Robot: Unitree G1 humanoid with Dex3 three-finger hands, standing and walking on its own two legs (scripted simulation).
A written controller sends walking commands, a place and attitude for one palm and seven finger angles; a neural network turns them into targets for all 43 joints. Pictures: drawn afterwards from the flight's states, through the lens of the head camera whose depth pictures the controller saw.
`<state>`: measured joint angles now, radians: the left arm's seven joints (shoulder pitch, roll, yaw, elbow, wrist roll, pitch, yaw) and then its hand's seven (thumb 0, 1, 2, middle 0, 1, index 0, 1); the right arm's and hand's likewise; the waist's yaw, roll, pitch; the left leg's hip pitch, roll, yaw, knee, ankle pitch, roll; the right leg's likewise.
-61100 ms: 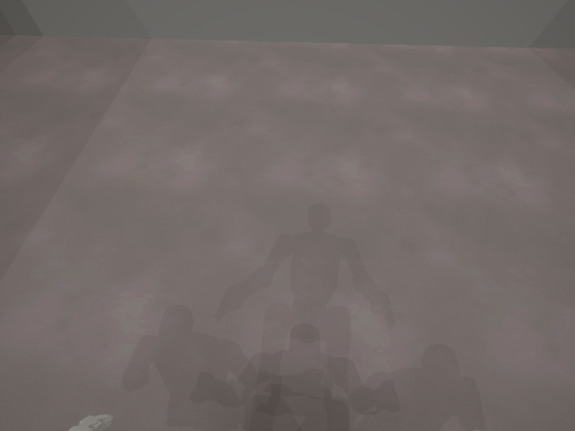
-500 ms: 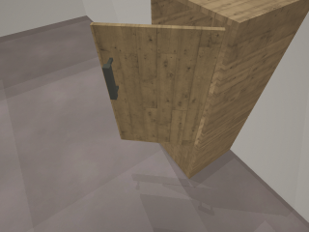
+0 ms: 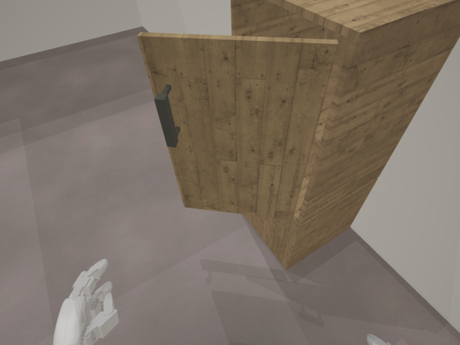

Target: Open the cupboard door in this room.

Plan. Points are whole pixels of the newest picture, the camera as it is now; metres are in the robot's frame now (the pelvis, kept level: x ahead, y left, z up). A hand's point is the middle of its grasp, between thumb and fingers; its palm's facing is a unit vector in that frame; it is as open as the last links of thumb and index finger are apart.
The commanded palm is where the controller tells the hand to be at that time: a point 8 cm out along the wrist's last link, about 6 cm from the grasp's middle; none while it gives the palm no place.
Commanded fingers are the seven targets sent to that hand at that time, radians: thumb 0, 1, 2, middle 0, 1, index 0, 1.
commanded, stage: raise the hand with hooked fingers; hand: left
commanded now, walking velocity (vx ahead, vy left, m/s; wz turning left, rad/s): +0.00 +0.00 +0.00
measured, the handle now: (170, 116) +0.58 +0.16 +0.08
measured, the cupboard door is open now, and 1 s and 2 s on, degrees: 49 49 49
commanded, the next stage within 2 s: move the hooked fingers beside the handle in 1.94 s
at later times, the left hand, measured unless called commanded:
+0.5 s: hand (92, 312) +0.18 +0.24 +0.00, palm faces -0.11 -0.99 -0.05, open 10.0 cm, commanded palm +0.15 +0.29 +0.01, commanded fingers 0.00 0.11 0.56 -0.26 -0.81 -0.26 -0.81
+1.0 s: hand (51, 278) +0.21 +0.29 +0.05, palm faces -0.05 -1.00 -0.06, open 12.9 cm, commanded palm +0.19 +0.34 +0.06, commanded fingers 0.00 -0.48 0.31 -0.30 -1.18 -0.30 -1.18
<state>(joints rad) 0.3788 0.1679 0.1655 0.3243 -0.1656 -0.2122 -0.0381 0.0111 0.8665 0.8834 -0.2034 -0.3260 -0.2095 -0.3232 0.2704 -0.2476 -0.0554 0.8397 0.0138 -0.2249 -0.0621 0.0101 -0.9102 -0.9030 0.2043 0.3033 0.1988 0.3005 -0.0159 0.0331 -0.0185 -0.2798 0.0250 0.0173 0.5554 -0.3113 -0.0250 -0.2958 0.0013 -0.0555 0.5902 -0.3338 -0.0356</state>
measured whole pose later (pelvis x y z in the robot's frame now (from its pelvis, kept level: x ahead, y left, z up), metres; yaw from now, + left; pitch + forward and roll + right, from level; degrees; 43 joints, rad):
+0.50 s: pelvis -0.05 +0.03 -0.06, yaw +1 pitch +8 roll -2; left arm 0.25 0.30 0.23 0.10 -0.29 -0.29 -0.42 0.01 0.33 0.66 -0.24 -0.67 -0.25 -0.66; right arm 0.26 -0.21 0.05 0.56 0.04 -0.26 -0.07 0.01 -0.91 -0.90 0.21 0.30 0.20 0.30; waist 0.00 0.02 -0.07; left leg -0.72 0.03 -0.02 1.04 -0.46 0.01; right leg -0.68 -0.01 -0.08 0.98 -0.43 -0.01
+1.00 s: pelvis -0.04 +0.05 -0.03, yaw +0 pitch +5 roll -3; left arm 0.14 0.38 0.34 0.16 -0.33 -0.20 -0.47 -0.01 -0.25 0.41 -0.28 -1.04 -0.29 -1.04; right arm 0.26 -0.27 0.05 0.56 0.04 -0.28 -0.08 0.01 -0.91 -0.90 0.21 0.30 0.20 0.30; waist 0.01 0.02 -0.07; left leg -0.55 0.01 0.00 0.88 -0.42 0.04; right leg -0.50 -0.02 -0.06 0.80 -0.38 0.02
